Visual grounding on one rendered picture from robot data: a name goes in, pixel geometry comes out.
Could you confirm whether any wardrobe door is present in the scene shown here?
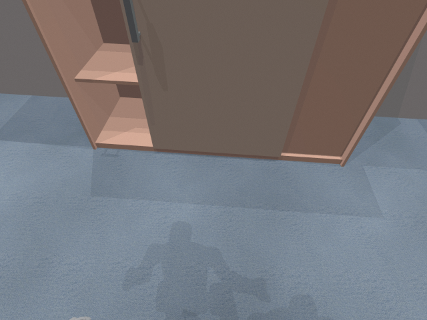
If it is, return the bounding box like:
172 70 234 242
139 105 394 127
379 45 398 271
119 0 329 157
282 0 427 157

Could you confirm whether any handle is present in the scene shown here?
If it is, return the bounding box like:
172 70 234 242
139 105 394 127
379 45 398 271
123 0 141 43

